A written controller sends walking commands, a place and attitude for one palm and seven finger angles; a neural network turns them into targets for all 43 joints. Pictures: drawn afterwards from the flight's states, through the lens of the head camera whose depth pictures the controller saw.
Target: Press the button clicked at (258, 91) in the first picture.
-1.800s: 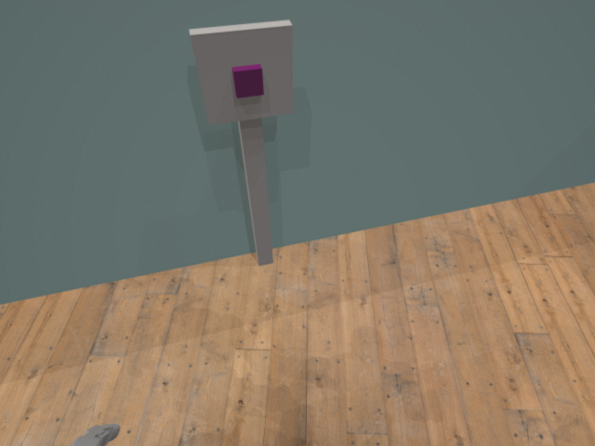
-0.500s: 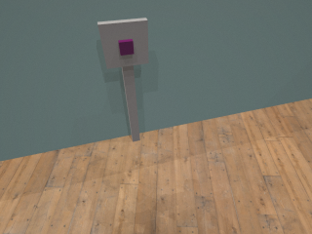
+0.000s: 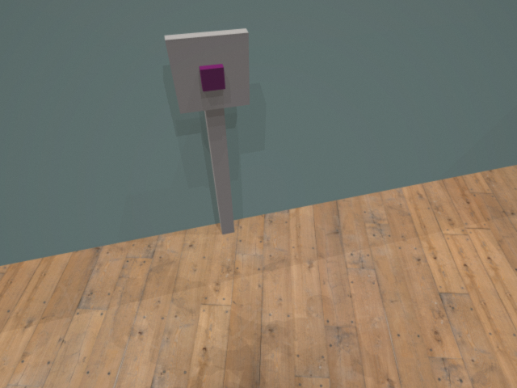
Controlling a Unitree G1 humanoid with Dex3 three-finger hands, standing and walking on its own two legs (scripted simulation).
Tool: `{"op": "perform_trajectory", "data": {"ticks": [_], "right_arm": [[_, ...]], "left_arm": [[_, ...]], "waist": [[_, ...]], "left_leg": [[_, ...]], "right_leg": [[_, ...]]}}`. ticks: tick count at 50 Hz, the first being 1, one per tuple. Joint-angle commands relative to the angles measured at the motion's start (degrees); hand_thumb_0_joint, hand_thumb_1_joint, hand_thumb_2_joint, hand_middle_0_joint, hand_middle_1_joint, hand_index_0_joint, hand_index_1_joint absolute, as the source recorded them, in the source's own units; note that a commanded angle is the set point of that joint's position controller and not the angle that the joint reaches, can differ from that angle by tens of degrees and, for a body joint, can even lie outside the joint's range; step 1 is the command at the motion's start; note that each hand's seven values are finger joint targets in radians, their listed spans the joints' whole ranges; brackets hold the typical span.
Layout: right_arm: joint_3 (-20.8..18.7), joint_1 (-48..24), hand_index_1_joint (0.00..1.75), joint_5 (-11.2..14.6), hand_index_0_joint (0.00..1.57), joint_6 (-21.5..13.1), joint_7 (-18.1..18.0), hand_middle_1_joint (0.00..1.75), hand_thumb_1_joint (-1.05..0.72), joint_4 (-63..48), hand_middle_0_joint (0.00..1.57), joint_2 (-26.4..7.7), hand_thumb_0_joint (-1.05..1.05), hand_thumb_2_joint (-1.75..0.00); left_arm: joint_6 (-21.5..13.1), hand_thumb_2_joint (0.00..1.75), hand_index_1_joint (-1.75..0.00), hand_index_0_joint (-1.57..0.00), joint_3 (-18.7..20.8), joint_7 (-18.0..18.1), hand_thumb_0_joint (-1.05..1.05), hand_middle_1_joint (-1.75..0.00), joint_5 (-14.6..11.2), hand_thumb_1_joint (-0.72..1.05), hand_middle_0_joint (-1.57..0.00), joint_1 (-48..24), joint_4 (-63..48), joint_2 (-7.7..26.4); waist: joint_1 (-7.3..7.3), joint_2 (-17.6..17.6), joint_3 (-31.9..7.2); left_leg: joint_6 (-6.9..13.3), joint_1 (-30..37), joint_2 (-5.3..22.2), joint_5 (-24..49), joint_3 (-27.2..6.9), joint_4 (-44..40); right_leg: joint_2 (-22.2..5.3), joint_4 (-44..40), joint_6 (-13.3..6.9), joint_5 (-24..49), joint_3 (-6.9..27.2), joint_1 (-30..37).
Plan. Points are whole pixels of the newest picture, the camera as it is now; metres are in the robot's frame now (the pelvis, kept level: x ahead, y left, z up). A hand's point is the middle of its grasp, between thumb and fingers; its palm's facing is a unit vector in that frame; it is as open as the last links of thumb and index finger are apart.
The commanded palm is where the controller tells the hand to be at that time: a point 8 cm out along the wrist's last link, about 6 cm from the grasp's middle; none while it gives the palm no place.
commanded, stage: look at it before walking up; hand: left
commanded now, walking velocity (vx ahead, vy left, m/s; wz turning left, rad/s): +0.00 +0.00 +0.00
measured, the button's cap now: (212, 77) +0.87 +0.19 +0.04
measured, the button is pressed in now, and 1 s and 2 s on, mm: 0 0 0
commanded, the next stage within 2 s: turn to face it in 0.14 s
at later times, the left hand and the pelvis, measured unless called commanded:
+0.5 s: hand out of the picture +0.06 +0.23 -0.16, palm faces +0.05 -0.95 -0.31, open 7.4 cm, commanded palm none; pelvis -0.01 +0.00 -0.01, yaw +3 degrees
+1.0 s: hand out of the picture -0.04 +0.20 -0.18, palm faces +0.25 -0.94 -0.25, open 7.4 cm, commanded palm none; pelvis -0.04 +0.00 -0.01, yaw +13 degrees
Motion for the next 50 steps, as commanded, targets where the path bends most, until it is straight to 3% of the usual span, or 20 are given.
{"op": "perform_trajectory", "data": {"ticks": [1,14,20,22,24,27,28,29,30,31,32,33,35,36,38,43,46,48,49,50], "right_arm": [[-2.13,-2.55,0.3,0.09,0.2,-1.32,-0.76,0.3,-0.9,-3.61,0.2,-11.62,0.0,-0.9],[-2.04,-2.61,0.3,0.04,0.2,-1.21,-0.69,0.3,-0.9,-3.98,0.2,-11.79,0.0,-0.9],[-1.18,1.39,0.3,-0.12,0.2,0.92,-0.4,0.3,-0.9,-4.83,0.2,-4.64,0.0,-0.9],[-1.52,1.96,0.3,-0.16,0.2,1.44,-0.35,0.3,-0.9,-5.73,0.2,-4.22,0.0,-0.9],[-2.04,3.01,0.3,-0.07,0.2,1.89,-0.32,0.3,-0.9,-6.57,0.2,-3.6,0.0,-0.9],[-2.89,4.51,0.3,-0.13,0.2,2.5,-0.36,0.3,-0.9,-7.86,0.2,-2.1,0.0,-0.9],[-3.09,5.18,0.3,-0.09,0.2,2.54,-0.27,0.3,-0.9,-7.93,0.2,-1.4,0.0,-0.9],[-3.18,6.22,0.3,0.01,0.2,2.45,-0.16,0.3,-0.9,-7.77,0.2,-0.57,0.0,-0.9],[-3.18,8.97,0.3,0.03,0.2,2.14,-0.08,0.3,-0.9,-7.41,0.2,-0.47,0.0,-0.9],[-3.41,10.2,0.3,-0.42,0.2,1.65,-0.1,0.3,-0.9,-7.34,0.2,-1.98,0.0,-0.9],[-4.17,11.23,0.3,-1.02,0.2,1.42,-0.07,0.3,-0.9,-7.67,0.2,-5.44,0.0,-0.9],[-4.39,11.65,0.3,-0.74,0.2,1.2,-0.73,0.3,-0.9,-7.48,0.2,-5.46,0.0,-0.9],[-4.13,8.94,0.3,-0.53,0.2,0.89,-1.32,0.3,-0.9,-8.37,0.2,-3.71,0.0,-0.9],[-4.11,8.55,0.3,-0.56,0.2,0.78,-1.47,0.3,-0.9,-8.51,0.2,-3.0,0.0,-0.9],[-4.2,8.65,0.3,-0.44,0.2,0.81,-1.6,0.3,-0.9,-8.37,0.2,-2.07,0.0,-0.9],[-4.7,10.17,0.3,-0.63,0.2,1.37,-1.65,0.3,-0.9,-7.71,0.2,-1.52,0.0,-0.9],[-5.01,9.66,0.3,-0.63,0.2,1.56,-1.34,0.3,-0.9,-7.62,0.2,-1.32,0.0,-0.9],[-4.94,8.74,0.3,-0.16,0.2,1.58,-1.1,0.3,-0.9,-7.71,0.2,-0.31,0.0,-0.9],[-4.43,9.53,0.3,0.05,0.2,1.47,-0.84,0.3,-0.9,-7.22,0.2,2.33,0.0,-0.9],[-3.72,10.08,0.3,0.28,0.2,1.48,-0.58,0.3,-0.9,-7.61,0.2,5.8,0.0,-0.9]], "left_arm": [[-1.65,0.9,-0.3,-0.2,2.17,1.01,0.0,-0.3,-0.29,0.9,-0.2,-1.89,-3.69,12.15],[-1.55,0.9,-0.3,-0.2,2.44,0.99,0.0,-0.3,-0.37,0.9,-0.2,-2.12,-4.1,12.48],[0.58,0.9,-0.3,-0.2,1.87,1.92,0.0,-0.3,-0.42,0.9,-0.2,2.16,-4.83,6.37],[0.85,0.9,-0.3,-0.2,2.34,2.11,0.0,-0.3,-0.42,0.9,-0.2,2.91,-5.57,7.0],[1.0,0.9,-0.3,-0.2,2.84,2.27,0.0,-0.3,-0.29,0.9,-0.2,3.44,-6.71,7.86],[1.09,0.9,-0.3,-0.2,3.4,2.56,0.0,-0.3,0.13,0.9,-0.2,3.31,-8.61,7.67],[1.12,0.9,-0.3,-0.2,3.54,2.64,0.0,-0.3,0.35,0.9,-0.2,2.88,-9.14,7.39],[1.12,0.9,-0.3,-0.2,3.54,2.56,0.0,-0.3,0.36,0.9,-0.2,2.73,-9.38,7.06],[1.28,0.9,-0.3,-0.2,3.61,2.53,0.0,-0.3,0.13,0.9,-0.2,1.94,-9.86,6.5],[1.67,0.9,-0.3,-0.2,3.48,2.31,0.0,-0.3,-0.23,0.9,-0.2,2.84,-10.52,4.2],[2.12,0.9,-0.3,-0.2,2.95,2.3,0.0,-0.3,-0.44,0.9,-0.2,1.91,-11.24,0.91],[2.41,0.9,-0.3,-0.2,3.06,2.7,0.0,-0.3,-0.08,0.9,-0.2,0.57,-11.43,1.05],[2.11,0.9,-0.3,-0.2,3.43,2.15,0.0,-0.3,-0.01,0.9,-0.2,2.6,-10.21,0.67],[1.97,0.9,-0.3,-0.2,3.36,2.01,0.0,-0.3,0.0,0.9,-0.2,3.51,-9.45,-0.42],[1.96,0.9,-0.3,-0.2,3.2,1.89,0.0,-0.3,-0.14,0.9,-0.2,4.93,-8.77,-1.98],[1.96,0.9,-0.3,-0.2,2.86,2.11,0.0,-0.3,-0.41,0.9,-0.2,6.15,-8.6,-4.46],[1.58,0.9,-0.3,-0.2,2.84,2.32,0.0,-0.3,-0.51,0.9,-0.2,9.46,-7.62,-4.94],[0.91,0.9,-0.3,-0.2,2.82,2.61,0.0,-0.3,-0.39,0.9,-0.2,13.09,-6.3,-4.77],[0.26,0.9,-0.3,-0.2,2.92,2.73,0.0,-0.3,-0.01,0.9,-0.2,14.49,-5.09,-3.28],[-0.21,0.9,-0.3,-0.2,3.32,2.8,0.0,-0.3,0.58,0.9,-0.2,14.67,-4.92,0.28]], "waist": [[-0.45,-0.63,-4.48],[-0.28,0.47,-4.05],[0.18,-0.95,-4.01],[0.35,-2.71,-3.96],[0.25,-6.33,-4.08],[-0.2,-11.04,-2.09],[-0.53,-11.19,-1.19],[-1.12,-9.49,-0.87],[-2.39,-6.45,-1.92],[-2.44,2.01,-2.07],[-3.01,15.45,-0.47],[-3.29,15.36,0.32],[-0.94,6.8,-0.96],[-0.79,5.96,-2.18],[-0.88,6.71,-3.69],[-1.79,7.52,-3.53],[-0.78,7.84,-4.5],[0.82,5.5,-5.22],[0.64,-0.01,-5.41],[0.43,-10.24,-3.33]], "left_leg": [[2.09,2.02,6.45,9.14,-5.42,-2.34],[2.04,0.95,6.22,9.98,-5.86,-2.16],[1.09,-4.68,4.99,11.91,-5.9,3.85],[0.71,-7.06,3.68,10.78,-5.29,7.43],[0.32,-8.26,2.03,7.49,-3.74,12.67],[-0.14,-10.89,0.83,-9.87,-1.2,20.39],[-0.26,-10.28,1.4,-11.96,-0.23,20.11],[-0.32,-8.21,1.52,-10.12,0.4,17.18],[0.14,-4.25,2.52,-2.05,-0.21,11.39],[2.44,-1.61,6.94,7.6,-7.89,5.9],[7.69,-4.21,15.5,10.9,-22.35,-3.09],[10.78,-6.81,17.47,9.75,-27.1,-7.08],[12.5,-5.1,16.09,7.42,-24.14,-4.96],[12.11,-3.86,14.63,8.16,-21.21,-4.42],[11.24,-2.56,12.2,8.37,-17.74,-3.69],[11.47,-2.98,11.94,7.47,-19.45,-3.8],[10.26,-4.74,10.53,6.64,-19.82,-2.77],[7.36,-8.48,7.76,3.05,-17.1,0.35],[4.26,-13.51,4.08,-5.23,-13.21,3.99],[1.22,-20.45,-1.63,-14.33,-6.83,11.49]], "right_leg": [[-6.94,-3.27,-1.46,10.36,5.68,0.52],[-7.17,-3.04,-1.36,10.36,5.04,1.54],[-8.72,1.62,-0.11,10.39,2.96,1.21],[-10.72,1.84,-1.2,10.65,4.05,1.16],[-14.34,0.86,-3.73,11.56,5.84,0.16],[-19.11,0.41,-8.24,15.32,7.11,-2.42],[-19.58,1.08,-8.91,16.49,6.16,-3.83],[-18.95,2.81,-8.19,16.63,4.51,-5.23],[-17.32,6.86,-6.06,14.33,1.92,-7.07],[-11.33,13.88,-1.96,5.28,-3.39,-11.84],[-2.9,24.82,2.12,-14.36,-8.12,-15.29],[-2.51,33.8,1.77,-21.97,-2.51,-16.1],[-3.91,38.78,1.45,-18.15,0.11,-18.51],[-4.08,38.74,1.75,-16.34,0.15,-18.56],[-3.52,35.78,2.29,-14.88,-1.1,-17.39],[-2.08,24.42,2.31,-15.63,-2.01,-12.83],[-0.99,15.42,1.96,-12.0,-2.36,-7.54],[-1.43,2.62,2.03,-3.24,-2.88,0.52],[-5.25,-3.16,0.99,-4.76,1.46,6.22],[-14.45,-9.11,-2.77,-17.48,12.96,6.49]]}}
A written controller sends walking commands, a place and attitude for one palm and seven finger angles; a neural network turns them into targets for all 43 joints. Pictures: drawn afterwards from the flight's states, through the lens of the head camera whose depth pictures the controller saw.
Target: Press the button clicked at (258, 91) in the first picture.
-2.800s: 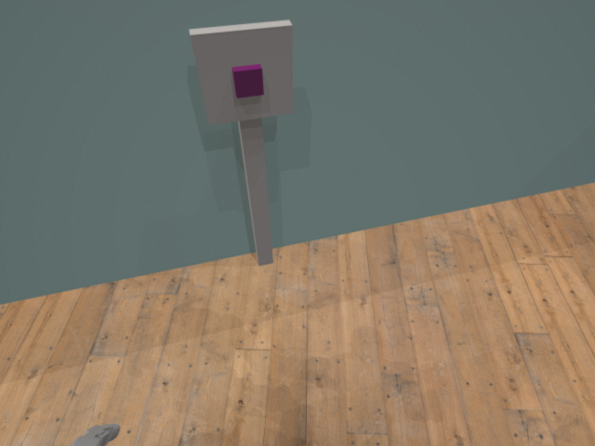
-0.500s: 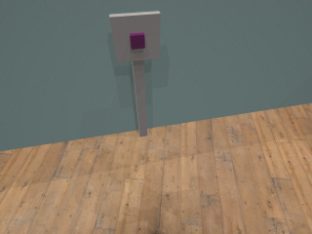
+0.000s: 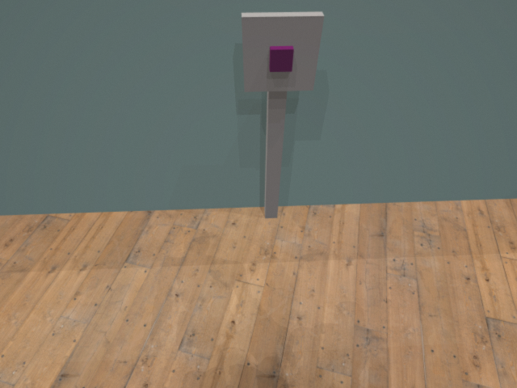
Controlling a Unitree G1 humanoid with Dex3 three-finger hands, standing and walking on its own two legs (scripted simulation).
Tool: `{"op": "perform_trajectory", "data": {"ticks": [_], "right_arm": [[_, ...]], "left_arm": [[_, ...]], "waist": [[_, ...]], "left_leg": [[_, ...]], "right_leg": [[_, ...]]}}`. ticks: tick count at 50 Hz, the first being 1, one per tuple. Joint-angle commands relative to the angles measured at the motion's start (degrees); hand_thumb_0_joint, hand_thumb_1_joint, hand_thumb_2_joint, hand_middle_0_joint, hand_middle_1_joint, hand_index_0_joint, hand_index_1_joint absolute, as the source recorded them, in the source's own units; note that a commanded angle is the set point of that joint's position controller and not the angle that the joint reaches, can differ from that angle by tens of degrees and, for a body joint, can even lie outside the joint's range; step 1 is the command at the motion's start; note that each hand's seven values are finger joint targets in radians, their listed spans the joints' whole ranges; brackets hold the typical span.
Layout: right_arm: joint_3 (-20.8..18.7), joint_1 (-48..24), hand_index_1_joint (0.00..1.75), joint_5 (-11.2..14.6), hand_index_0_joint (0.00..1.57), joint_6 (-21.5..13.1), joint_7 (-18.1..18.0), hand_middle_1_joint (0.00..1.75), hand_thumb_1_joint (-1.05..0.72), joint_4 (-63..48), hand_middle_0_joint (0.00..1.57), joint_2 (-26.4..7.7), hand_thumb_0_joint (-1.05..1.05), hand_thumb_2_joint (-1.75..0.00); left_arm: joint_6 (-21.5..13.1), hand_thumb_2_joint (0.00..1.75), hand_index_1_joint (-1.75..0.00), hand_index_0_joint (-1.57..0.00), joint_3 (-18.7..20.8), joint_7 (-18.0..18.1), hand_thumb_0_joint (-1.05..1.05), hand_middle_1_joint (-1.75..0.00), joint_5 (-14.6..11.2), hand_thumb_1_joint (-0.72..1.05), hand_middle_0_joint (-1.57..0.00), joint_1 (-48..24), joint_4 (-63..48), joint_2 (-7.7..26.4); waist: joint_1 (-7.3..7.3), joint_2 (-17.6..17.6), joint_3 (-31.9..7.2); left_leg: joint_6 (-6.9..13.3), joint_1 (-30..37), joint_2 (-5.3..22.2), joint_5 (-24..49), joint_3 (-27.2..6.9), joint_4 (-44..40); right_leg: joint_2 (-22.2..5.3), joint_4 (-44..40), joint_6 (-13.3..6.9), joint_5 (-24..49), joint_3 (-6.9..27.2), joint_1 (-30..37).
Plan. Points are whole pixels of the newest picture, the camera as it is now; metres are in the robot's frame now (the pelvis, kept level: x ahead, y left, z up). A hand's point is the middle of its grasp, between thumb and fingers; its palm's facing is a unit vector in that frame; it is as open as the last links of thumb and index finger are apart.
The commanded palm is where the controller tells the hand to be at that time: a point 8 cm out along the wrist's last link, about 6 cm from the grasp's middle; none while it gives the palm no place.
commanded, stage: take the last steps up to it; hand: left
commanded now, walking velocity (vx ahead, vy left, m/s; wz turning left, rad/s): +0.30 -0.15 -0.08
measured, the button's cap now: (281, 58) +0.93 -0.02 +0.05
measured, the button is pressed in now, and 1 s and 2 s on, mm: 0 0 0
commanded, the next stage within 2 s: come to a stop and stand still in 1.34 s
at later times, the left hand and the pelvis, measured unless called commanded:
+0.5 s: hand out of the picture +0.00 +0.17 -0.18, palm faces +0.04 -1.00 -0.09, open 7.4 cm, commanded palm none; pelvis +0.06 +0.01 +0.01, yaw -2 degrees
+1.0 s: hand (233, 300) +0.31 +0.07 -0.17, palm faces +0.00 -0.98 -0.21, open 7.2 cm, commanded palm none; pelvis +0.23 -0.11 +0.00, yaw -2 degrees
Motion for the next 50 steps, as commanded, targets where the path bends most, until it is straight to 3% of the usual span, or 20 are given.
{"op": "perform_trajectory", "data": {"ticks": [1,2,4,7,11,14,15,16,17,19,24,30,35,38,39,40,41,43,46,50], "right_arm": [[-0.83,-0.3,0.3,-0.14,0.2,-0.86,0.19,0.3,-0.9,-4.17,0.2,-3.69,0.0,-0.9],[-1.32,-2.58,0.3,-0.78,0.2,-0.3,0.35,0.3,-0.9,-4.09,0.2,-5.03,0.0,-0.9],[-1.63,-0.61,0.3,-0.93,0.2,-0.74,0.87,0.3,-0.9,-2.2,0.2,-4.9,0.0,-0.9],[-1.72,-0.78,0.3,-0.96,0.2,-1.53,1.29,0.3,-0.9,-1.91,0.2,-3.94,0.0,-0.9],[-1.26,-4.5,0.3,-0.67,0.2,-2.68,1.11,0.3,-0.9,-3.51,0.2,-2.08,0.0,-0.9],[-0.78,2.99,0.3,-0.55,0.2,-3.84,0.14,0.3,-0.9,-0.49,0.2,-1.52,0.0,-0.9],[-1.23,7.71,0.3,-0.44,0.2,-4.37,-0.42,0.3,-0.9,1.39,0.2,-3.91,0.0,-0.9],[-2.6,14.27,0.3,-0.96,0.2,-4.77,-1.08,0.3,-0.9,3.11,0.2,-9.55,0.0,-0.9],[-3.45,18.42,0.3,-1.19,0.2,-4.5,-1.61,0.3,-0.9,3.37,0.2,-13.9,0.0,-0.9],[-2.0,13.17,0.3,-0.9,0.2,-4.63,-2.1,0.3,-0.9,3.28,0.2,-8.82,0.0,-0.9],[-0.99,9.51,0.3,-0.5,0.2,-6.15,-2.38,0.3,-0.9,2.51,0.2,-5.08,0.0,-0.9],[-1.31,14.93,0.3,-0.9,0.2,-6.02,-1.93,0.3,-0.9,4.74,0.2,-4.35,0.0,-0.9],[-2.21,15.13,0.3,-1.57,0.2,-5.37,-1.38,0.3,-0.9,5.29,0.2,-5.74,0.0,-0.9],[-2.66,12.19,0.3,-1.22,0.2,-4.92,-1.19,0.3,-0.9,5.0,0.2,-7.04,0.0,-0.9],[-2.36,13.04,0.3,-0.7,0.2,-4.94,-0.57,0.3,-0.9,5.05,0.2,-5.65,0.0,-0.9],[-0.85,14.32,0.3,0.08,0.2,-4.8,-0.18,0.3,-0.9,2.87,0.2,-0.21,0.0,-0.9],[-0.7,10.32,0.3,0.42,0.2,-4.26,-0.36,0.3,-0.9,0.86,0.2,-1.96,0.0,-0.9],[-1.55,5.02,0.3,-0.28,0.2,-4.16,-0.06,0.3,-0.9,-0.08,0.2,-2.14,0.0,-0.9],[-1.45,7.57,0.3,-1.09,0.2,-2.92,0.31,0.3,-0.9,1.47,0.2,-0.52,0.0,-0.9],[-1.39,5.45,0.3,-1.19,0.2,-2.27,0.76,0.3,-0.9,-0.4,0.2,0.07,0.0,-0.9]], "left_arm": [[-1.82,0.9,-0.3,-0.2,1.22,0.41,0.0,-0.3,0.7,0.9,-0.2,7.34,-0.68,11.05],[-2.32,0.9,-0.3,-0.2,1.28,0.4,0.0,-0.3,0.41,0.9,-0.2,6.9,-0.5,9.87],[-3.17,0.9,-0.3,-0.2,0.6,0.05,0.0,-0.3,0.41,0.9,-0.2,6.59,0.94,6.62],[-4.07,0.9,-0.3,-0.2,0.64,-0.29,0.0,-0.3,0.66,0.9,-0.2,9.43,2.19,5.83],[-4.05,0.9,-0.3,-0.2,1.18,-0.41,0.0,-0.3,1.18,0.9,-0.2,13.46,4.63,6.09],[-3.49,0.9,-0.3,-0.2,1.29,-0.79,0.0,-0.3,0.5,0.9,-0.2,12.29,5.62,5.27],[-3.43,0.9,-0.3,-0.2,1.05,-1.07,0.0,-0.3,0.38,0.9,-0.2,12.78,5.76,3.12],[-3.23,0.9,-0.3,-0.2,0.71,-1.72,0.0,-0.3,0.24,0.9,-0.2,12.31,4.35,0.34],[-3.2,0.9,-0.3,-0.2,0.88,-2.01,0.0,-0.3,0.85,0.9,-0.2,8.61,1.85,0.89],[-2.03,0.9,-0.3,-0.2,1.9,-2.42,0.0,-0.3,1.69,0.9,-0.2,4.94,2.24,2.83],[-1.03,0.9,-0.3,-0.2,1.96,-3.65,0.0,-0.3,1.31,0.9,-0.2,8.77,4.25,-0.26],[-1.13,0.9,-0.3,-0.2,1.91,-4.17,0.0,-0.3,1.04,0.9,-0.2,-1.99,-0.04,-0.31],[-2.13,0.9,-0.3,-0.2,2.06,-4.15,0.0,-0.3,0.59,0.9,-0.2,-7.57,-1.45,0.63],[-3.43,0.9,-0.3,-0.2,3.19,-3.86,0.0,-0.3,0.58,0.9,-0.2,3.55,2.16,3.87],[-4.31,0.9,-0.3,-0.2,4.21,-3.37,0.0,-0.3,0.84,0.9,-0.2,12.52,5.13,7.94],[-4.87,0.9,-0.3,-0.2,5.71,-2.23,0.0,-0.3,0.66,0.9,-0.2,18.9,6.82,15.5],[-4.51,0.9,-0.3,-0.2,5.27,-1.57,0.0,-0.3,-0.26,0.9,-0.2,18.01,6.42,16.17],[-4.26,0.9,-0.3,-0.2,3.73,-1.21,0.0,-0.3,-0.02,0.9,-0.2,6.59,3.67,10.26],[-5.25,0.9,-0.3,-0.2,1.7,-0.66,0.0,-0.3,0.6,0.9,-0.2,0.77,2.52,4.19],[-5.51,0.9,-0.3,-0.2,1.34,-0.49,0.0,-0.3,0.98,0.9,-0.2,2.69,3.28,3.48]], "waist": [[2.19,-13.91,1.69],[2.89,-17.51,5.43],[0.4,-11.31,7.8],[0.56,-7.88,7.27],[2.36,-8.8,7.27],[-0.84,-6.77,4.04],[-2.38,0.55,2.03],[-4.91,13.61,0.26],[-5.99,14.16,1.54],[-3.53,10.1,7.46],[0.52,6.57,6.12],[-1.78,7.31,8.2],[-2.76,8.63,8.03],[3.39,4.96,0.95],[7.2,-3.57,-5.78],[8.41,-20.81,-12.36],[8.25,-16.69,-13.28],[4.61,-10.91,-2.76],[-0.52,-5.52,0.04],[-1.28,-5.66,0.95]], "left_leg": [[-1.59,-9.29,1.36,-19.44,1.73,11.69],[-1.15,-10.67,3.0,-17.95,1.07,18.22],[-0.92,-12.01,4.67,-12.48,3.38,25.57],[-1.54,-12.3,6.7,-11.46,6.53,27.7],[-1.41,-7.54,7.84,-15.11,8.84,16.84],[-1.48,9.42,6.27,-7.76,11.75,1.86],[-0.87,18.82,9.34,-9.9,7.37,-2.72],[3.44,24.84,22.95,-20.42,-11.6,-10.48],[7.19,22.9,32.12,-24.8,-22.44,-17.57],[5.71,11.66,29.0,-25.78,-17.09,-19.88],[5.49,8.8,22.57,-7.45,1.17,-17.53],[5.95,11.61,22.18,-1.5,4.44,-17.13],[4.83,9.12,22.69,1.01,5.74,-14.01],[1.8,6.79,20.01,8.83,9.49,1.33],[-0.08,-0.84,16.14,4.57,13.08,16.49],[-1.95,-15.47,7.25,-25.15,13.57,37.64],[-0.23,-16.13,8.75,-26.81,6.0,45.82],[0.14,-19.65,12.4,-17.5,4.33,50.79],[-1.24,-12.29,13.71,-11.65,6.23,42.4],[-1.85,-10.31,12.58,-10.69,8.18,31.27]], "right_leg": [[-18.59,-24.27,-8.5,-22.14,21.07,0.86],[-17.17,-26.7,-9.26,-25.34,23.83,-4.37],[-13.13,-24.46,-9.48,-15.22,17.58,-3.09],[-11.49,-21.84,-10.17,-6.79,11.89,-0.64],[-11.92,-20.03,-12.04,-3.77,12.43,-1.14],[-7.52,-12.8,-9.25,-3.46,7.99,-7.23],[-4.69,-5.06,-7.29,-4.06,5.96,-12.68],[0.5,10.16,-4.28,-6.5,0.4,-22.36],[1.79,22.09,-3.08,-11.58,-2.66,-27.7],[-2.81,33.17,-3.09,-3.32,2.37,-28.12],[-4.62,33.35,-0.58,7.63,0.49,-24.59],[-6.13,21.49,0.52,10.13,-2.95,-27.31],[-3.83,8.22,-0.95,8.39,-6.04,-16.34],[-0.4,-0.9,-2.76,8.21,-8.23,3.05],[-4.83,-3.49,-4.78,5.35,-2.87,17.53],[-21.46,-10.43,-9.59,4.75,20.62,27.93],[-23.61,-15.51,-12.2,0.18,25.67,21.31],[-20.01,-18.23,-11.65,-8.91,19.17,8.2],[-14.64,-18.41,-9.99,5.18,4.8,-1.88],[-13.31,-19.71,-11.96,8.78,2.67,-2.74]]}}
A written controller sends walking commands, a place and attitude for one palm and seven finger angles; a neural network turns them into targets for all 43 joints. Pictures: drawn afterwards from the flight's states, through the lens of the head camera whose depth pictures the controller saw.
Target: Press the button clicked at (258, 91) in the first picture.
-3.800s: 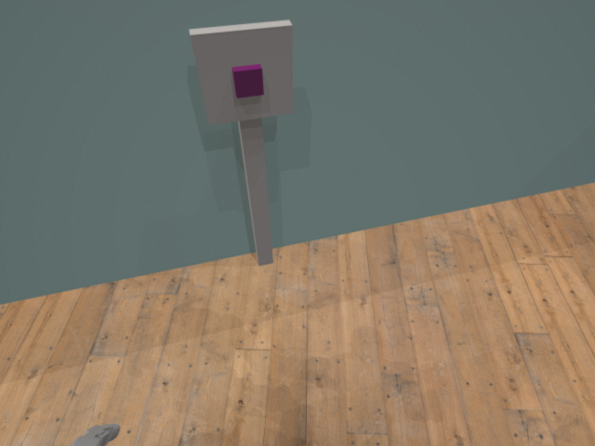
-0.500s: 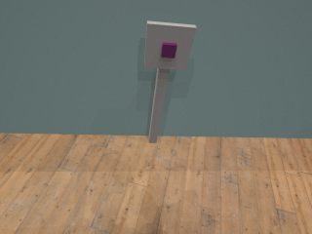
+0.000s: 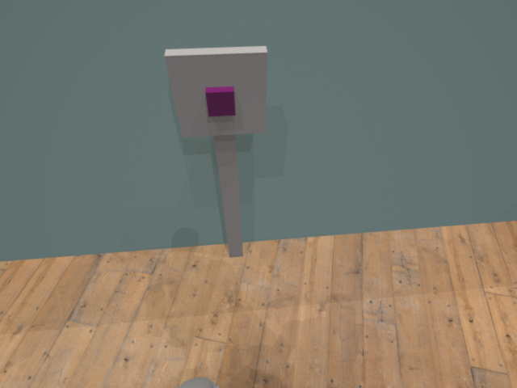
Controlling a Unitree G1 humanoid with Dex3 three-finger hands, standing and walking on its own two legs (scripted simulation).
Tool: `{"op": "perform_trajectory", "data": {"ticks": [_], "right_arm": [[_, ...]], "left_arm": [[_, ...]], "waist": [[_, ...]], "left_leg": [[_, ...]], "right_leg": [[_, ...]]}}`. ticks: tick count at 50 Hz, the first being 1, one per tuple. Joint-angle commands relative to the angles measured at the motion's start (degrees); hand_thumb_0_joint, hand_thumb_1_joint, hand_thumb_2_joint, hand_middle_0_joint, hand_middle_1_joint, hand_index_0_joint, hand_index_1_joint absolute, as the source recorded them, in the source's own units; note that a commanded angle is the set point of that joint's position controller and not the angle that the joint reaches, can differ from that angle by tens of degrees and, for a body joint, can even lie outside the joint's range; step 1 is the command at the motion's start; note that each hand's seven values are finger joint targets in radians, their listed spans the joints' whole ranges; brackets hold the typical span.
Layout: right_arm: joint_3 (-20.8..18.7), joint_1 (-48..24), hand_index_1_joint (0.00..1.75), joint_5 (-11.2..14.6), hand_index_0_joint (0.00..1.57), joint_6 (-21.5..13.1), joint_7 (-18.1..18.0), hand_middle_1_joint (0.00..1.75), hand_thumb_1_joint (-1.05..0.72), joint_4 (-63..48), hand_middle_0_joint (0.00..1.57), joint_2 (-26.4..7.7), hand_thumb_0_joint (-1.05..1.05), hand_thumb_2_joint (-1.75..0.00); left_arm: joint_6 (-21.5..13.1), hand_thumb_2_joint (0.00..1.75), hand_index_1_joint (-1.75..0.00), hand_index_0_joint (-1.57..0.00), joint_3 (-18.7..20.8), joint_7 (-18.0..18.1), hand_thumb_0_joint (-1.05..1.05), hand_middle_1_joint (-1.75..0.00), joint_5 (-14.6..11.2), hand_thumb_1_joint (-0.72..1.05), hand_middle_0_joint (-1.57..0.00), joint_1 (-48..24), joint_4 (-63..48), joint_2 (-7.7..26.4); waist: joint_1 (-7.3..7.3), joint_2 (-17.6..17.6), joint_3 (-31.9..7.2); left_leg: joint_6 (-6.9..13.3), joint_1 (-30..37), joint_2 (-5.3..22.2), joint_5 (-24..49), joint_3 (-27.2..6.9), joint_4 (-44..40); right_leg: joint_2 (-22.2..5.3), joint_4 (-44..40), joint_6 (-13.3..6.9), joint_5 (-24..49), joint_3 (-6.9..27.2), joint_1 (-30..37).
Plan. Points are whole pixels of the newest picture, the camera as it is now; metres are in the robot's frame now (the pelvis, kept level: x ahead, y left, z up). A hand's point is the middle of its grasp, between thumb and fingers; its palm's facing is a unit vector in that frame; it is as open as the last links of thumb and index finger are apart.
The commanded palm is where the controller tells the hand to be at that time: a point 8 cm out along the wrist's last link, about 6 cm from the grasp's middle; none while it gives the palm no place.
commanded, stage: take the last steps up to it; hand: left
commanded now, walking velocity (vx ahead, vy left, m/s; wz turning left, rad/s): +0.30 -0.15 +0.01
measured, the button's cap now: (220, 100) +0.70 +0.11 +0.05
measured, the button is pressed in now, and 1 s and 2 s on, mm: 0 0 0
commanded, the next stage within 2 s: come to a stop and stand still in 0.34 s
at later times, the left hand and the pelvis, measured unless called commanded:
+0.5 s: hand (185, 378) +0.17 +0.14 -0.17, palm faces +0.03 -0.99 -0.13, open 7.4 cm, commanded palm none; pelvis +0.17 -0.04 +0.01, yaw -1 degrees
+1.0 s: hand (181, 331) +0.26 +0.17 -0.18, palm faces +0.09 -0.97 -0.23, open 7.4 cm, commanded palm none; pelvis +0.17 -0.04 -0.02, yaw +2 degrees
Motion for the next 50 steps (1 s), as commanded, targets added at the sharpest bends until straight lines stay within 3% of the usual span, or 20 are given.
{"op": "perform_trajectory", "data": {"ticks": [1,5,8,9,10,11,13,16,22,26,28,30,33,35,40,45,47,48,49,50], "right_arm": [[0.52,1.02,0.3,-0.08,0.2,-0.41,0.86,0.3,-0.9,-3.92,0.2,0.29,0.0,-0.9],[0.8,-4.12,0.3,0.15,0.2,-1.45,1.01,0.3,-0.9,-5.8,0.2,-0.74,0.0,-0.9],[0.6,2.65,0.3,-0.07,0.2,-2.31,0.21,0.3,-0.9,-3.11,0.2,-3.08,0.0,-0.9],[-0.43,8.05,0.3,-0.57,0.2,-2.79,-0.4,0.3,-0.9,-1.86,0.2,-7.86,0.0,-0.9],[-1.71,12.94,0.3,-0.63,0.2,-2.74,-0.86,0.3,-0.9,-1.14,0.2,-14.4,0.0,-0.9],[-1.32,11.27,0.3,-0.21,0.2,-2.41,-1.63,0.3,-0.9,-0.89,0.2,-13.62,0.0,-0.9],[0.14,3.2,0.3,0.23,0.2,-2.77,-1.95,0.3,-0.9,-3.42,0.2,-8.94,0.0,-0.9],[0.83,0.57,0.3,0.55,0.2,-3.88,-2.09,0.3,-0.9,-3.5,0.2,-6.39,0.0,-0.9],[-0.11,3.42,0.3,0.39,0.2,-3.35,-1.62,0.3,-0.9,-1.52,0.2,-6.63,0.0,-0.9],[0.48,1.89,0.3,0.37,0.2,-2.27,-1.56,0.3,-0.9,-0.6,0.2,-6.07,0.0,-0.9],[0.43,2.28,0.3,1.05,0.2,-1.86,-1.33,0.3,-0.9,0.16,0.2,-5.42,0.0,-0.9],[0.45,7.25,0.3,1.86,0.2,-0.78,-0.66,0.3,-0.9,-0.32,0.2,-1.51,0.0,-0.9],[-0.38,3.72,0.3,1.72,0.2,1.47,-1.73,0.3,-0.9,-2.04,0.2,-2.77,0.0,-0.9],[-0.79,0.17,0.3,1.5,0.2,2.25,-1.31,0.3,-0.9,-2.95,0.2,-3.78,0.0,-0.9],[-1.23,-1.53,0.3,0.55,0.2,4.77,0.5,0.3,-0.9,-5.76,0.2,-3.61,0.0,-0.9],[-0.73,-1.82,0.3,0.93,0.2,3.04,1.25,0.3,-0.9,-8.13,0.2,-3.45,0.0,-0.9],[-0.17,3.49,0.3,1.04,0.2,1.86,0.98,0.3,-0.9,-6.77,0.2,-3.46,0.0,-0.9],[-0.02,5.58,0.3,0.98,0.2,1.15,0.77,0.3,-0.9,-6.12,0.2,-4.81,0.0,-0.9],[-0.63,5.32,0.3,0.4,0.2,0.25,0.61,0.3,-0.9,-6.65,0.2,-9.02,0.0,-0.9],[-0.89,0.13,0.3,0.14,0.2,0.49,0.2,0.3,-0.9,-9.36,0.2,-13.04,0.0,-0.9]], "left_arm": [[-0.32,0.9,-0.3,-0.2,-0.42,-0.03,0.0,-0.3,0.34,0.9,-0.2,7.31,0.6,5.68],[-0.02,0.9,-0.3,-0.2,-0.34,-0.52,0.0,-0.3,0.29,0.9,-0.2,9.71,1.91,7.33],[0.71,0.9,-0.3,-0.2,-0.27,-1.03,0.0,-0.3,-0.43,0.9,-0.2,8.45,1.68,7.44],[0.9,0.9,-0.3,-0.2,-0.54,-1.55,0.0,-0.3,-0.63,0.9,-0.2,9.88,0.85,5.15],[0.95,0.9,-0.3,-0.2,-0.96,-2.29,0.0,-0.3,-0.53,0.9,-0.2,9.62,-0.99,3.81],[1.72,0.9,-0.3,-0.2,-0.23,-1.89,0.0,-0.3,0.48,0.9,-0.2,6.92,-1.49,7.59],[2.16,0.9,-0.3,-0.2,0.33,-2.54,0.0,-0.3,0.58,0.9,-0.2,6.65,-0.53,6.5],[3.17,0.9,-0.3,-0.2,0.27,-2.77,0.0,-0.3,0.52,0.9,-0.2,11.83,1.81,3.92],[3.8,0.9,-0.3,-0.2,-0.17,-2.65,0.0,-0.3,0.23,0.9,-0.2,7.15,0.39,2.03],[2.78,0.9,-0.3,-0.2,-1.23,-1.52,0.0,-0.3,-0.41,0.9,-0.2,6.17,0.69,1.23],[1.88,0.9,-0.3,-0.2,-0.6,-0.78,0.0,-0.3,-0.35,0.9,-0.2,11.57,2.42,5.38],[1.54,0.9,-0.3,-0.2,0.7,0.36,0.0,-0.3,-0.18,0.9,-0.2,12.07,1.81,13.47],[2.32,0.9,-0.3,-0.2,1.75,1.36,0.0,-0.3,-0.2,0.9,-0.2,10.92,0.94,13.85],[3.22,0.9,-0.3,-0.2,1.96,2.2,0.0,-0.3,-0.05,0.9,-0.2,8.02,-0.55,12.6],[3.46,0.9,-0.3,-0.2,2.17,2.88,0.0,-0.3,0.47,0.9,-0.2,1.87,-4.87,12.86],[4.42,0.9,-0.3,-0.2,2.45,1.9,0.0,-0.3,1.48,0.9,-0.2,-1.62,-8.09,14.2],[5.2,0.9,-0.3,-0.2,1.97,1.33,0.0,-0.3,1.04,0.9,-0.2,-2.9,-8.58,13.75],[5.67,0.9,-0.3,-0.2,1.1,0.97,0.0,-0.3,0.46,0.9,-0.2,-1.93,-8.58,11.21],[6.02,0.9,-0.3,-0.2,0.09,0.64,0.0,-0.3,-0.43,0.9,-0.2,-0.51,-8.96,6.37],[6.21,0.9,-0.3,-0.2,-0.24,0.55,0.0,-0.3,-0.56,0.9,-0.2,-0.3,-9.74,4.91]], "waist": [[0.74,-7.01,1.05],[1.79,-5.89,1.57],[-2.31,-2.53,0.13],[-4.29,7.43,-2.56],[-5.07,18.29,-3.51],[-5.05,12.64,-0.63],[-0.97,4.02,5.32],[2.13,4.26,0.85],[1.28,6.1,1.77],[1.57,9.2,0.36],[4.32,4.38,-3.4],[2.92,-9.09,-8.39],[5.51,-21.72,-8.82],[5.42,-13.25,-7.64],[3.08,-13.06,-6.07],[2.56,-16.98,-3.67],[-0.19,-14.96,-3.63],[-1.04,-6.98,-3.25],[-1.46,12.12,-0.27],[-0.25,17.9,4.7]], "left_leg": [[-0.38,-0.56,0.63,1.6,0.07,-10.3],[0.19,3.83,-1.07,2.05,2.38,-23.04],[0.79,20.44,-3.0,9.22,3.98,-34.96],[4.06,30.27,5.62,5.89,-9.07,-42.05],[10.09,34.79,19.86,6.06,-29.29,-50.24],[10.68,29.91,21.86,4.41,-31.56,-52.95],[9.67,20.93,17.77,5.81,-22.36,-53.87],[7.3,20.73,11.79,21.75,-7.5,-51.51],[7.38,21.21,9.05,27.99,-0.71,-50.55],[5.41,19.42,6.09,36.42,1.26,-43.03],[1.69,17.94,2.76,24.85,1.81,-36.87],[-1.82,8.44,-4.3,-7.62,2.79,-26.01],[-1.77,2.68,-5.81,-17.29,-3.7,-3.17],[-2.0,-0.99,-5.84,-12.39,-6.15,3.71],[-3.06,1.36,-6.27,-3.98,-6.57,3.7],[-1.72,10.39,-5.79,-4.99,-2.85,-15.36],[-1.18,20.08,-7.18,2.05,0.24,-30.41],[-1.38,24.01,-6.64,2.63,-1.22,-38.85],[0.63,17.4,3.29,-11.45,-17.96,-51.3],[3.96,3.12,11.24,-21.85,-28.39,-59.62]], "right_leg": [[-14.52,-16.68,-7.47,2.53,12.95,0.79],[-14.4,-13.67,-8.03,6.82,13.86,4.62],[-9.69,-1.74,-4.65,9.9,9.57,-0.85],[-4.92,12.06,-1.46,5.83,6.71,-9.24],[0.26,29.15,1.28,-15.86,2.98,-19.88],[-1.51,38.34,1.26,-17.11,9.92,-22.21],[-5.48,42.21,2.27,-7.85,12.68,-22.75],[-6.02,39.5,4.13,-1.65,11.39,-17.95],[-7.36,24.15,5.84,0.68,7.26,-16.77],[-3.74,6.68,5.29,3.63,3.91,-3.61],[-5.45,-4.38,5.46,18.27,5.31,6.95],[-21.61,-0.38,-0.77,56.28,17.47,17.44],[-26.19,-0.9,-7.98,66.24,21.7,14.83],[-25.28,-0.41,-7.72,58.65,18.35,14.23],[-23.22,-6.37,-5.78,28.84,15.02,1.97],[-20.32,-10.11,-3.65,-0.95,15.78,-5.81],[-15.99,-7.44,-0.52,-11.59,14.08,-11.5],[-12.21,-0.78,1.69,-15.9,11.8,-15.07],[-5.05,12.45,4.95,-17.88,7.54,-18.33],[-1.7,19.92,5.89,-16.83,9.75,-15.59]]}}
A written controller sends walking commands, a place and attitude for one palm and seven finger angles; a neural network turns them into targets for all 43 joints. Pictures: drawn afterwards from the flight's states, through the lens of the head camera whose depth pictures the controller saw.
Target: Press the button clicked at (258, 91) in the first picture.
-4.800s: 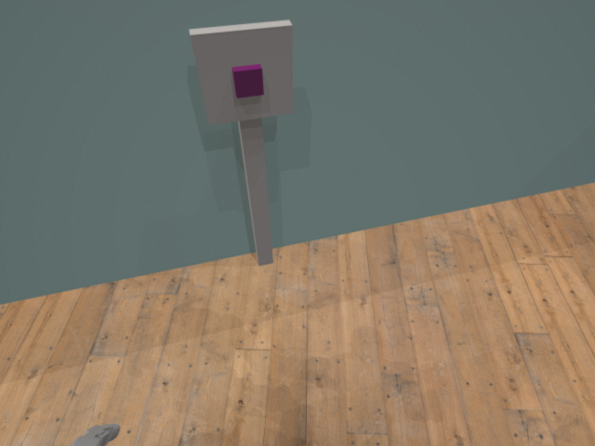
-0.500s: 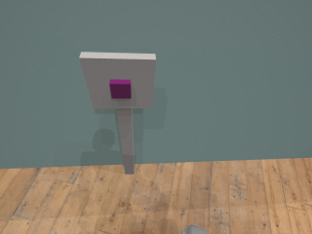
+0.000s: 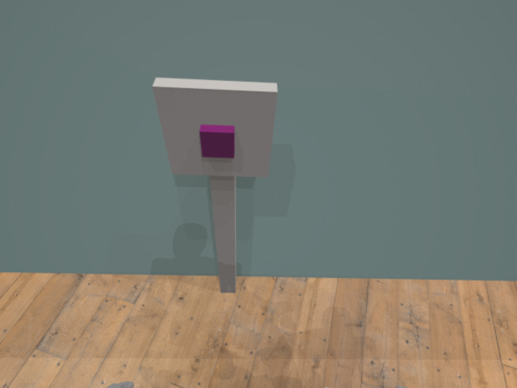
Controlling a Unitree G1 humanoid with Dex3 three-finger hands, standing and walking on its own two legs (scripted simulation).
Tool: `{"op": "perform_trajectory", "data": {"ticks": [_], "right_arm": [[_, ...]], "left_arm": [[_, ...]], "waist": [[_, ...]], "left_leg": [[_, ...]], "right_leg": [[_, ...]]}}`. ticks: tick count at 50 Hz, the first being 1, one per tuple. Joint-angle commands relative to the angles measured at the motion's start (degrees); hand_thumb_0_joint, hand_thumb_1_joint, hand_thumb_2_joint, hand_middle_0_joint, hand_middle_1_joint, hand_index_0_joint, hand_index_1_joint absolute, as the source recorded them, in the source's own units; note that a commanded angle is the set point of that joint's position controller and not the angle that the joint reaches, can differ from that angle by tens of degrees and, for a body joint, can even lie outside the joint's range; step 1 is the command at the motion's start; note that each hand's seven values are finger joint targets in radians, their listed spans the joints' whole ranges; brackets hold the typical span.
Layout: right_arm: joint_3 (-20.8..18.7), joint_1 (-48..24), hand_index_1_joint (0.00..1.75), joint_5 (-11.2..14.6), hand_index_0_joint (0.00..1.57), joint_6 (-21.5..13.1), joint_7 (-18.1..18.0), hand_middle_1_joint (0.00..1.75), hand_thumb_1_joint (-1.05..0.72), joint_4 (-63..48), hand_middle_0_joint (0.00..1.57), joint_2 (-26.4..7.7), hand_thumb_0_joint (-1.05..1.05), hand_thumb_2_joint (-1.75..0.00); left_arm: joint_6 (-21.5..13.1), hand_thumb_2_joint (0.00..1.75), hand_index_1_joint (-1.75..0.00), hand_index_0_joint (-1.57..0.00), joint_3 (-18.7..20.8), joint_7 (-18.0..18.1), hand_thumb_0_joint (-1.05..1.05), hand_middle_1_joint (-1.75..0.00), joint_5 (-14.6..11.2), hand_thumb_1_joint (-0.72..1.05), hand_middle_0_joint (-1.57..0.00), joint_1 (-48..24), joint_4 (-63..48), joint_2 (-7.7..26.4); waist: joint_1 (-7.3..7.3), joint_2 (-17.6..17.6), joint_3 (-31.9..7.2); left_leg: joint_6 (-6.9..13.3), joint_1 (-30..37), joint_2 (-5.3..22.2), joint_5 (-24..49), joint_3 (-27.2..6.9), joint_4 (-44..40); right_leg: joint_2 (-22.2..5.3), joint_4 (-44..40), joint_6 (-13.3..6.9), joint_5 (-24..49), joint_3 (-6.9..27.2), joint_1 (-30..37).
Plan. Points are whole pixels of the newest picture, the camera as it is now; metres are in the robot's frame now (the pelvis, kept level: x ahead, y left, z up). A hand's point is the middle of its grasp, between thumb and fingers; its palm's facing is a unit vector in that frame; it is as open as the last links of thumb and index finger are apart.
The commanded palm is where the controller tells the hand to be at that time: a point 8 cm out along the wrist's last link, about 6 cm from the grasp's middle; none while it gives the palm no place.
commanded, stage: come to a stop and stand still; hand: left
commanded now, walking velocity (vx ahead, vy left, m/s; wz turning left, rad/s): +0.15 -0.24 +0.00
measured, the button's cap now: (218, 140) +0.54 +0.13 +0.07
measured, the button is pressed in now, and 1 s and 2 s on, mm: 0 0 0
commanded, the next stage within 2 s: look again from close up in 1.02 s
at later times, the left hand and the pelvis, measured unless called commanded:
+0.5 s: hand out of the picture +0.00 +0.17 -0.15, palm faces -0.01 -0.98 -0.18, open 7.4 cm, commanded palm none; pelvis +0.00 +0.00 +0.02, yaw -2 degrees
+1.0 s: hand out of the picture -0.03 +0.10 -0.15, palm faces +0.05 -0.99 -0.15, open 7.4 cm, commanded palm none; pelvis +0.00 -0.05 +0.03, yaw -1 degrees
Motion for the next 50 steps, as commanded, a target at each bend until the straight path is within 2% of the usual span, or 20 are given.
{"op": "perform_trajectory", "data": {"ticks": [1,2,3,5,7,11,15,19,21,22,23,24,26,27,28,31,35,39,43,50], "right_arm": [[-1.05,4.81,0.3,-1.16,0.2,-0.93,-1.43,0.3,-0.9,-1.59,0.2,-11.56,0.0,-0.9],[-0.4,2.23,0.3,-1.23,0.2,-1.04,-1.8,0.3,-0.9,-1.86,0.2,-9.48,0.0,-0.9],[0.33,0.31,0.3,-1.04,0.2,-1.41,-2.0,0.3,-0.9,-1.81,0.2,-7.44,0.0,-0.9],[0.79,2.27,0.3,-0.33,0.2,-2.38,-2.38,0.3,-0.9,-0.66,0.2,-5.57,0.0,-0.9],[0.98,6.1,0.3,-0.17,0.2,-2.7,-2.79,0.3,-0.9,1.21,0.2,-4.82,0.0,-0.9],[0.95,12.05,0.3,-0.18,0.2,-2.9,-3.83,0.3,-0.9,4.79,0.2,-4.44,0.0,-0.9],[0.59,13.94,0.3,-0.16,0.2,-2.19,-4.18,0.3,-0.9,7.68,0.2,-5.43,0.0,-0.9],[0.47,12.59,0.3,-0.1,0.2,-1.82,-3.82,0.3,-0.9,9.7,0.2,-5.29,0.0,-0.9],[0.81,11.93,0.3,0.25,0.2,-1.92,-3.57,0.3,-0.9,10.51,0.2,-4.17,0.0,-0.9],[0.93,12.36,0.3,0.54,0.2,-2.06,-3.34,0.3,-0.9,10.89,0.2,-2.55,0.0,-0.9],[1.45,12.92,0.3,0.93,0.2,-2.21,-3.08,0.3,-0.9,11.01,0.2,-0.41,0.0,-0.9],[2.09,12.56,0.3,0.95,0.2,-2.19,-2.71,0.3,-0.9,11.15,0.2,1.45,0.0,-0.9],[2.67,11.65,0.3,0.33,0.2,-1.61,-2.55,0.3,-0.9,11.62,0.2,2.48,0.0,-0.9],[2.73,11.95,0.3,0.26,0.2,-1.34,-2.57,0.3,-0.9,12.06,0.2,2.19,0.0,-0.9],[2.85,12.58,0.3,0.28,0.2,-1.26,-2.54,0.3,-0.9,12.59,0.2,2.11,0.0,-0.9],[3.04,12.84,0.3,0.35,0.2,-1.34,-2.48,0.3,-0.9,13.38,0.2,1.84,0.0,-0.9],[2.95,12.84,0.3,0.29,0.2,-1.01,-2.43,0.3,-0.9,13.27,0.2,1.75,0.0,-0.9],[2.97,12.56,0.3,0.3,0.2,-1.02,-2.56,0.3,-0.9,12.83,0.2,1.97,0.0,-0.9],[2.98,12.05,0.3,0.36,0.2,-0.93,-2.72,0.3,-0.9,12.65,0.2,1.99,0.0,-0.9],[3.02,11.1,0.3,0.47,0.2,-0.96,-2.92,0.3,-0.9,12.3,0.2,1.71,0.0,-0.9]], "left_arm": [[0.24,0.9,-0.3,-0.2,0.56,-0.32,0.0,-0.3,-1.12,0.9,-0.2,1.27,-3.74,3.09],[0.17,0.9,-0.3,-0.2,1.17,-0.77,0.0,-0.3,-0.72,0.9,-0.2,2.52,-2.04,4.45],[-0.22,0.9,-0.3,-0.2,1.2,-1.31,0.0,-0.3,-0.63,0.9,-0.2,6.07,0.0,4.39],[-1.12,0.9,-0.3,-0.2,0.65,-1.89,0.0,-0.3,-0.77,0.9,-0.2,9.34,2.54,3.48],[-1.41,0.9,-0.3,-0.2,0.29,-1.76,0.0,-0.3,-0.94,0.9,-0.2,9.35,3.31,3.71],[-1.39,0.9,-0.3,-0.2,-0.34,-1.7,0.0,-0.3,-1.05,0.9,-0.2,7.95,3.57,2.52],[-0.87,0.9,-0.3,-0.2,-1.02,-1.54,0.0,-0.3,-1.39,0.9,-0.2,6.73,4.78,1.35],[-1.12,0.9,-0.3,-0.2,-1.42,-0.96,0.0,-0.3,-1.75,0.9,-0.2,9.46,7.07,-0.6],[-1.83,0.9,-0.3,-0.2,-1.62,-0.63,0.0,-0.3,-1.77,0.9,-0.2,12.19,8.61,-0.74],[-2.31,0.9,-0.3,-0.2,-1.7,-0.3,0.0,-0.3,-1.65,0.9,-0.2,13.03,9.26,0.03],[-2.77,0.9,-0.3,-0.2,-1.75,0.05,0.0,-0.3,-1.7,0.9,-0.2,12.37,9.65,1.52],[-3.04,0.9,-0.3,-0.2,-1.95,0.22,0.0,-0.3,-1.88,0.9,-0.2,11.44,9.75,2.24],[-3.64,0.9,-0.3,-0.2,-2.21,0.36,0.0,-0.3,-1.88,0.9,-0.2,10.95,10.07,1.98],[-3.71,0.9,-0.3,-0.2,-2.57,0.47,0.0,-0.3,-2.05,0.9,-0.2,10.35,10.33,1.49],[-3.62,0.9,-0.3,-0.2,-2.76,0.47,0.0,-0.3,-2.14,0.9,-0.2,9.72,10.11,1.14],[-3.57,0.9,-0.3,-0.2,-2.87,0.52,0.0,-0.3,-2.25,0.9,-0.2,10.49,9.81,0.92],[-3.63,0.9,-0.3,-0.2,-2.78,0.59,0.0,-0.3,-2.17,0.9,-0.2,10.89,9.33,0.96],[-3.99,0.9,-0.3,-0.2,-2.64,0.63,0.0,-0.3,-2.14,0.9,-0.2,11.94,9.05,0.93],[-4.13,0.9,-0.3,-0.2,-2.58,0.75,0.0,-0.3,-2.08,0.9,-0.2,12.88,9.18,0.57],[-4.18,0.9,-0.3,-0.2,-2.62,0.76,0.0,-0.3,-1.96,0.9,-0.2,14.43,9.96,-0.21]], "waist": [[-2.47,20.81,4.52],[-0.88,15.89,5.78],[0.84,11.2,5.36],[0.58,6.97,1.7],[-0.9,7.92,0.17],[-2.91,6.93,-1.96],[-4.18,8.3,-2.87],[-2.71,9.53,-3.99],[-0.91,7.51,-4.67],[-0.89,5.15,-4.66],[-1.56,1.69,-3.78],[-1.74,0.12,-2.08],[-1.73,-7.19,-0.48],[-2.01,-7.2,0.93],[-2.3,-4.4,2.17],[-1.59,-0.26,3.63],[-1.66,-1.26,4.07],[-1.65,-2.09,2.96],[-1.62,-1.15,2.9],[-1.44,0.31,3.27]], "left_leg": [[6.59,-11.74,18.28,-24.98,-28.86,-35.35],[6.22,-11.67,15.94,-22.37,-25.87,-34.6],[6.08,-8.15,13.76,-16.28,-20.5,-32.38],[6.02,0.9,11.32,-3.89,-13.4,-29.67],[6.46,6.75,11.77,3.79,-12.1,-28.94],[9.39,16.39,15.06,24.77,-13.1,-25.12],[10.77,17.06,15.97,34.96,-12.54,-21.95],[9.65,12.49,13.84,31.89,-11.56,-20.83],[7.42,9.77,11.16,29.14,-9.56,-18.13],[5.26,7.05,8.92,24.92,-7.66,-16.39],[3.14,2.51,6.4,18.92,-5.37,-15.35],[1.88,1.42,3.99,13.54,-3.55,-16.02],[0.84,4.55,2.34,13.8,-1.5,-15.49],[0.72,5.86,2.65,13.28,-1.25,-15.76],[0.76,6.61,3.07,14.16,-1.61,-16.54],[1.03,6.89,4.06,16.34,-2.28,-17.35],[0.71,7.16,3.78,14.46,-1.77,-16.97],[0.57,7.93,3.69,15.88,-1.46,-16.34],[0.37,8.6,3.74,16.24,-1.17,-15.88],[0.47,9.59,4.0,16.64,-1.25,-15.9]], "right_leg": [[6.14,17.36,-1.51,-14.94,8.06,-4.76],[6.95,21.4,-1.91,-10.84,9.34,-4.63],[7.31,23.62,-1.87,-7.78,8.78,-5.05],[7.38,23.13,-1.34,-4.17,7.63,-5.45],[7.25,20.79,-0.88,-4.4,7.84,-5.64],[6.36,13.06,-0.59,-8.86,7.08,-5.2],[6.18,6.62,-1.03,-13.32,5.53,-0.21],[6.97,-2.25,-2.1,-10.21,3.6,7.91],[6.83,-13.21,-2.39,-0.64,2.52,14.43],[5.19,-17.42,-2.84,4.41,4.29,18.14],[1.34,-17.5,-4.27,7.33,8.29,21.08],[-1.52,-17.5,-5.62,8.33,9.52,19.47],[-0.69,-17.86,-6.59,10.48,10.1,15.34],[-0.46,-18.81,-6.7,8.55,10.06,13.15],[0.37,-19.0,-6.46,5.72,9.54,11.84],[2.18,-19.17,-5.65,3.36,8.66,11.75],[2.36,-20.83,-5.73,0.12,9.46,10.97],[2.01,-20.87,-5.58,4.87,9.74,11.92],[2.0,-20.66,-5.33,7.93,9.59,12.01],[2.42,-21.17,-5.05,6.94,9.52,11.34]]}}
